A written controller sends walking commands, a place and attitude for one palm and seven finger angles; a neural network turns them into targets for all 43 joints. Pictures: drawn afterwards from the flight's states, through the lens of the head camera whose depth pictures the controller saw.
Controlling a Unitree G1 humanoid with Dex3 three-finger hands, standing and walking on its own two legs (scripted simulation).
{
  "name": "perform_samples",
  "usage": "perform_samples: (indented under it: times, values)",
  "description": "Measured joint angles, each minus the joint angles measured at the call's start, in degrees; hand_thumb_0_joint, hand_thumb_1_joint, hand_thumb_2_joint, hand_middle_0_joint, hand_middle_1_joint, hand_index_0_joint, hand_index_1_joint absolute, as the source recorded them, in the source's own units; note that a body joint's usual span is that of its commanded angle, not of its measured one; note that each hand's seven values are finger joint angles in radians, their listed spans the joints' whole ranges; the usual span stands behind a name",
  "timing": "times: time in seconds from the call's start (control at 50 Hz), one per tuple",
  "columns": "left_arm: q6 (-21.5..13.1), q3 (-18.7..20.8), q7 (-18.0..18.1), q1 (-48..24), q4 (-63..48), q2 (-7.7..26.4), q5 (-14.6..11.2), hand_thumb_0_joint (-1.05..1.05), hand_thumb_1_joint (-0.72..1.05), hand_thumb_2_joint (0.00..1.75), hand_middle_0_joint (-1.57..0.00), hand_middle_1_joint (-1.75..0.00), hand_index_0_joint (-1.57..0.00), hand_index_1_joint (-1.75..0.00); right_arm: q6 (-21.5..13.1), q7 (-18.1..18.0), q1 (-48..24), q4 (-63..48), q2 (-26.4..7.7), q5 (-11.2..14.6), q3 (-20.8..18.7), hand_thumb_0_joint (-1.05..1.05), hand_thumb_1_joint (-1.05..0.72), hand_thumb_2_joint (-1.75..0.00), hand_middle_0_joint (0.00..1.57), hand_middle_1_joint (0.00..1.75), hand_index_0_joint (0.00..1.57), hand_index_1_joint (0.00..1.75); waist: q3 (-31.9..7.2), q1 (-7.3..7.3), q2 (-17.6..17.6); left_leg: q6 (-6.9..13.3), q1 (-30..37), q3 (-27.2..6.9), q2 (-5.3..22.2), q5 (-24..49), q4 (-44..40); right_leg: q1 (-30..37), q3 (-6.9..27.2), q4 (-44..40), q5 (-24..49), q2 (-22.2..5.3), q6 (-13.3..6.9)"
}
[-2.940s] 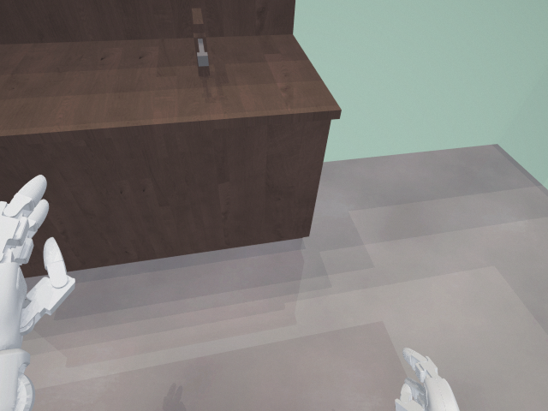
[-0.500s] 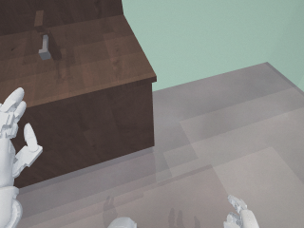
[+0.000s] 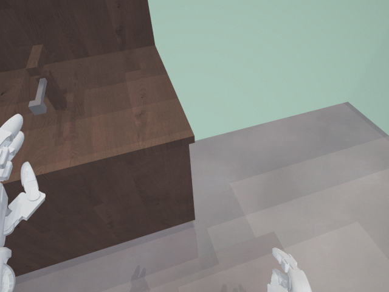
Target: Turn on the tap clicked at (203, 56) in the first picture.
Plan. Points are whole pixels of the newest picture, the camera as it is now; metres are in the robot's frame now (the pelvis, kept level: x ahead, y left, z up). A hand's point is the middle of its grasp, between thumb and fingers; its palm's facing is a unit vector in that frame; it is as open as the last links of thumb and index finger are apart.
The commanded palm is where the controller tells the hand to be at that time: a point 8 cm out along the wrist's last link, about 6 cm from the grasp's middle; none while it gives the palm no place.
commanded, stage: take the last steps up to it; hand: left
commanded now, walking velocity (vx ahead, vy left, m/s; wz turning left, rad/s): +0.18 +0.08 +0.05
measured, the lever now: (37, 107) +0.51 +0.44 +0.10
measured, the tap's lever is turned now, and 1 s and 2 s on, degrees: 0 0 0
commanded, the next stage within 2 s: come to a stop and stand still in 0.20 s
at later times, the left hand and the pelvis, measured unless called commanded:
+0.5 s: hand (55, 149) +0.29 +0.24 +0.19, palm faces +0.43 -0.81 -0.40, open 7.4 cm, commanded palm +0.23 +0.28 +0.19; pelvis +0.07 +0.00 +0.01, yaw +1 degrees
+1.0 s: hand (83, 178) +0.26 +0.20 +0.15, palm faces +0.29 -0.89 -0.35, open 7.4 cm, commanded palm +0.22 +0.25 +0.19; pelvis +0.05 -0.02 +0.01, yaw -2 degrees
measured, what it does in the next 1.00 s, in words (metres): steps on the spot: left foot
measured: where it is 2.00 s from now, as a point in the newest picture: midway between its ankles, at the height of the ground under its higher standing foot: outside the picture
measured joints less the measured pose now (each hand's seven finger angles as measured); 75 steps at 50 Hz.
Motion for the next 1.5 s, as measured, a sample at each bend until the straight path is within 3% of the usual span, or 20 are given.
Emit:
perform_samples:
  times: [0.02,0.06,0.1,0.14,0.22,0.32,0.38,0.44,0.5,0.6,0.64,0.68,0.72,0.76,0.84,0.94,1.02,1.16,1.32,1.5]
  values:
    - [-0.2,-0.2,-0.1,-0.3,0.1,0.0,0.3,0.01,0.89,0.9,-0.21,-0.3,-0.21,-0.3,0.4,-0.1,-0.3,0.6,-0.4,0.0,-0.1,0.01,-0.9,-0.9,0.21,0.3,0.2,0.3,0.3,0.01,1.1,0.8,-1.3,-0.8,0.5,-1.7,3.9,0.0,-0.8,1.2,0.6,0.4,-1.4]
    - [-0.3,-0.7,-0.5,-1.8,0.8,-0.4,0.3,0.01,0.89,0.9,-0.21,-0.3,-0.21,-0.3,1.3,-0.1,-1.1,2.6,-1.5,-0.2,-0.7,0.01,-0.9,-0.9,0.21,0.3,0.21,0.3,0.6,0.17,1.6,1.4,-5.7,-2.7,-1.2,-5.5,15.9,0.4,-1.7,2.7,-1.7,0.0,-3.1]
    - [-0.7,-0.3,-0.8,-2.7,1.9,-1.1,0.0,0.01,0.89,0.9,-0.21,-0.3,-0.21,-0.3,2.2,0.0,-1.7,4.2,-2.7,-0.1,-1.3,0.01,-0.9,-0.9,0.21,0.3,0.21,0.3,0.6,0.78,0.9,1.3,-9.6,-2.9,-2.9,-5.6,25.3,1.6,-1.4,1.4,-2.6,-0.5,-3.6]
    - [-1.6,0.8,-0.7,-2.1,3.2,-1.5,0.0,0.01,0.89,0.9,-0.22,-0.3,-0.21,-0.3,3.0,-0.1,-2.4,4.5,-3.8,-0.2,-1.6,0.01,-0.91,-0.9,0.21,0.3,0.21,0.3,0.6,0.61,0.2,1.0,-12.2,-2.5,-3.1,-3.9,28.3,2.9,-0.9,-1.3,-1.7,-0.7,-3.3]
    - [-2.1,1.6,-0.5,-0.8,4.8,-1.4,0.1,0.01,0.89,0.9,-0.21,-0.3,-0.21,-0.3,3.6,-0.4,-2.6,2.8,-5.7,-0.4,-2.7,0.01,-0.91,-0.9,0.21,0.3,0.2,0.3,1.0,-0.48,-1.4,1.1,-12.6,-0.7,-2.2,0.2,18.0,5.5,-0.8,-5.7,-0.4,-1.1,-3.3]
    - [-1.4,-0.4,-0.1,0.3,1.4,-1.6,0.2,0.01,0.89,0.9,-0.21,-0.3,-0.21,-0.3,3.1,-0.7,-2.0,0.4,-7.5,-0.6,-4.4,0.01,-0.91,-0.9,0.2,0.3,0.2,0.3,1.7,-0.36,-3.1,1.9,-8.5,1.4,-2.3,3.5,2.8,7.5,-0.9,-5.8,-1.8,-0.9,-2.7]
    - [-1.2,-0.9,0.2,1.0,-2.4,-1.3,0.0,0.01,0.89,0.9,-0.21,-0.3,-0.21,-0.3,3.1,-1.0,-1.5,-1.1,-8.2,-0.6,-4.9,0.01,-0.91,-0.9,0.2,0.3,0.2,0.3,1.5,-0.14,-3.0,2.3,-3.6,1.9,-2.5,11.0,-6.1,7.9,-0.9,-2.8,-4.4,0.1,-2.0]
    - [-1.6,0.3,0.5,-0.9,-2.6,1.2,-0.4,0.01,0.89,0.9,-0.22,-0.3,-0.21,-0.3,3.2,-1.1,-2.3,-1.5,-6.0,-0.2,-5.1,0.01,-0.91,-0.9,0.2,0.3,0.2,0.3,1.3,0.11,-5.6,3.0,-2.7,2.9,-3.5,8.3,-5.2,5.6,2.4,4.6,-9.4,-0.4,-0.5]
    - [-0.9,1.5,0.3,-3.0,-0.4,2.2,-0.5,0.01,0.89,0.9,-0.21,-0.3,-0.21,-0.3,2.4,-0.6,-2.9,-2.0,-3.7,-0.6,-3.8,0.01,-0.91,-0.9,0.2,0.3,0.2,0.3,1.1,-0.11,-5.4,2.9,-2.5,2.4,-3.0,8.2,-5.6,3.4,4.3,8.2,-12.9,0.9,0.3]
    - [0.8,1.8,0.4,-2.1,-1.0,1.8,-1.2,0.01,0.89,0.9,-0.21,-0.3,-0.21,-0.3,0.6,0.8,-3.0,-2.7,-1.0,-0.4,-0.6,0.01,-0.91,-0.9,0.2,0.3,0.2,0.3,1.5,0.04,-3.3,1.8,-2.5,1.8,-1.3,9.1,-6.0,4.5,4.4,-1.5,-5.0,1.8,0.6]
    - [1.1,0.9,0.0,-1.1,-0.9,0.9,-1.1,0.01,0.89,0.9,-0.21,-0.3,-0.21,-0.3,0.4,0.9,-2.8,-2.4,-0.7,-0.4,0.3,0.01,-0.91,-0.9,0.2,0.3,0.2,0.3,1.7,0.08,-1.5,1.1,-2.7,1.0,-0.2,8.9,-5.1,5.6,3.3,-3.8,0.5,2.8,-0.6]
    - [1.6,-0.3,-0.5,-0.1,-0.4,-0.2,-1.2,0.01,0.89,0.9,-0.21,-0.3,-0.21,-0.3,0.7,0.8,-2.1,-1.8,-1.0,-0.3,0.8,0.01,-0.91,-0.9,0.21,0.3,0.2,0.3,1.1,0.34,0.2,0.7,-3.2,0.1,0.7,8.6,-4.8,6.0,2.6,-5.1,1.1,4.0,-2.2]
    - [0.5,0.6,-3.4,-6.9,4.1,3.0,1.2,0.01,0.89,0.9,-0.21,-0.3,-0.21,-0.3,-1.0,0.1,-0.7,-0.6,-1.1,-1.3,-0.5,0.01,-0.9,-0.9,0.21,0.3,0.2,0.3,1.6,3.58,0.3,1.1,-3.8,-1.5,-0.2,8.9,-4.4,5.5,2.7,-5.2,1.2,4.4,-3.2]
    - [-0.9,3.2,-3.7,-11.7,9.6,4.5,0.0,0.01,0.89,0.9,-0.22,-0.3,-0.22,-0.3,-1.0,0.3,-1.0,0.7,-2.0,-0.7,-0.5,0.01,-0.9,-0.9,0.21,0.3,0.21,0.3,2.1,4.61,0.2,1.7,-2.9,-2.8,-1.4,9.5,-6.3,4.8,3.2,-5.3,1.9,4.7,-3.6]
    - [0.0,4.2,-2.9,-12.5,13.3,1.8,-2.3,0.01,0.89,0.9,-0.21,-0.3,-0.21,-0.3,-1.4,1.2,-0.8,0.7,-4.7,0.3,-1.5,0.01,-0.9,-0.9,0.21,0.3,0.21,0.3,2.7,2.89,0.4,1.6,-1.9,-2.8,-2.3,11.7,-8.9,5.0,3.7,-6.2,3.1,4.2,-3.1]
    - [0.3,-2.3,-3.7,-3.3,7.6,-2.2,-1.9,0.01,0.9,0.9,-0.21,-0.3,-0.2,-0.3,-1.4,1.1,0.6,0.7,-6.8,0.5,-2.4,0.01,-0.91,-0.9,0.21,0.3,0.2,0.3,0.8,1.78,-1.6,3.1,-2.4,-5.3,-4.4,6.9,-7.9,5.1,5.2,-8.1,4.4,4.5,-2.8]
    - [0.2,-4.0,-4.0,-1.5,5.2,-0.9,-1.2,0.01,0.89,0.9,-0.21,-0.3,-0.21,-0.3,-1.9,0.1,1.3,0.9,-6.8,-0.2,-2.3,0.01,-0.91,-0.9,0.2,0.3,0.2,0.3,0.4,1.25,-4.2,2.5,-1.5,-7.0,-4.8,10.3,-8.8,6.1,5.5,-8.8,4.6,5.2,-2.6]
    - [-1.3,0.5,-3.0,-6.9,4.7,1.8,-1.0,0.02,0.89,0.9,-0.22,-0.3,-0.21,-0.3,-2.5,0.4,1.6,-0.3,-5.7,-0.4,-1.9,0.01,-0.91,-0.9,0.2,0.3,0.2,0.3,0.4,0.77,-5.2,2.6,-1.0,-7.9,-4.6,11.5,-9.9,8.0,5.5,-12.2,3.1,5.8,-1.3]
    - [-2.0,-0.1,-3.8,-4.3,3.9,0.9,-0.9,0.01,0.89,0.9,-0.21,-0.3,-0.21,-0.3,-2.8,1.6,0.2,-0.6,-3.0,-0.6,0.0,0.01,-0.91,-0.9,0.2,0.3,0.2,0.3,0.1,0.89,-4.9,4.2,-0.3,-6.5,-7.0,11.9,-12.2,8.1,7.8,-13.7,6.4,3.9,-0.2]
    - [-0.1,-0.7,-3.7,-4.7,3.8,-0.2,-0.9,0.02,0.89,0.9,-0.21,-0.3,-0.21,-0.3,-2.2,1.7,-1.5,0.4,-1.6,-1.1,1.5,0.01,-0.9,-0.9,0.21,0.3,0.2,0.3,0.3,2.95,-4.3,4.9,0.9,-7.0,-7.9,10.8,-12.9,9.9,7.3,-15.3,5.2,3.0,0.6]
